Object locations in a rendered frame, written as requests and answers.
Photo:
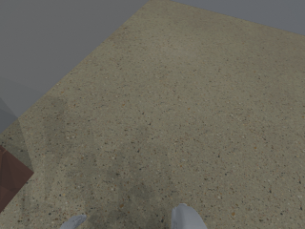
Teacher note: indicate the robot right thigh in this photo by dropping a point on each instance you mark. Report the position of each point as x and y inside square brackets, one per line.
[185, 217]

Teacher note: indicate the robot left hand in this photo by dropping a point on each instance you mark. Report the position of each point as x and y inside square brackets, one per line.
[73, 222]

